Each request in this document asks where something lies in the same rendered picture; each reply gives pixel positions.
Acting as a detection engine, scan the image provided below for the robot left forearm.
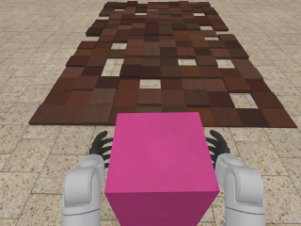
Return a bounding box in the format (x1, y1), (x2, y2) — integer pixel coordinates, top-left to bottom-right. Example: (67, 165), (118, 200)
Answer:
(61, 153), (106, 226)

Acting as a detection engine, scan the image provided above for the robot right forearm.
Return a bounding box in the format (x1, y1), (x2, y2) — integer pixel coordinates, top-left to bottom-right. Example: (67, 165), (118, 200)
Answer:
(214, 153), (266, 226)

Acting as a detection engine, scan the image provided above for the left robot hand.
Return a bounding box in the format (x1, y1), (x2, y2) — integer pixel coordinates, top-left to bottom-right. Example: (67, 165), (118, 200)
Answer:
(89, 131), (114, 169)

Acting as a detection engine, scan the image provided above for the carton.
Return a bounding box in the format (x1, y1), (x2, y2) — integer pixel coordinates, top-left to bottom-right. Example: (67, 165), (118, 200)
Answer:
(104, 112), (220, 226)

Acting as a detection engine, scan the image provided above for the right robot hand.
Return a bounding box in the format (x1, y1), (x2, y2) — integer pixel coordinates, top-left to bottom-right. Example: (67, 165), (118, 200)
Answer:
(206, 130), (230, 170)

